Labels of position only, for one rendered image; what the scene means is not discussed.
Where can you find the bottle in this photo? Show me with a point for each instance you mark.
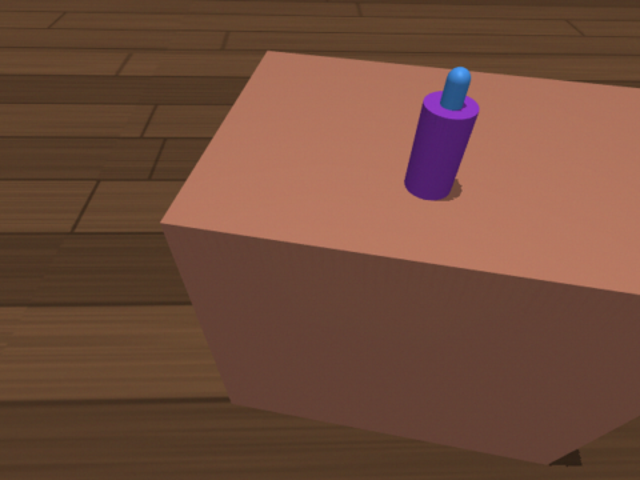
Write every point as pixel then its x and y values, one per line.
pixel 445 124

